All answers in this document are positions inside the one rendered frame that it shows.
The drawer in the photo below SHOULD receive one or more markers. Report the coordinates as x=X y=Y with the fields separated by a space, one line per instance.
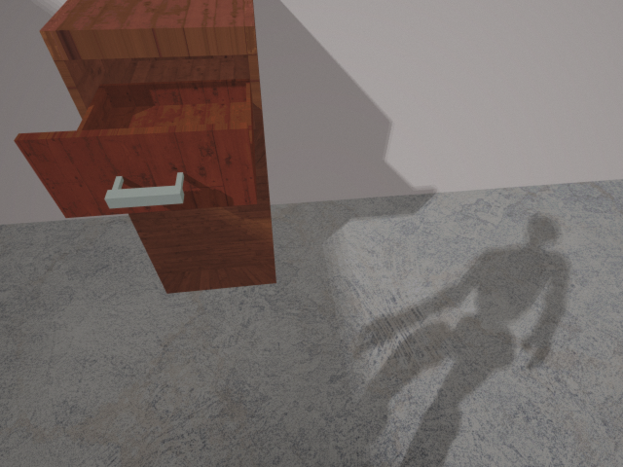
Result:
x=147 y=132

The cabinet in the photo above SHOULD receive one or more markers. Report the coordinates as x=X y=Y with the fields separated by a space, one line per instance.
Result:
x=94 y=42

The handle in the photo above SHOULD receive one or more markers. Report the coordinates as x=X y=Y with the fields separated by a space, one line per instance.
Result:
x=120 y=198

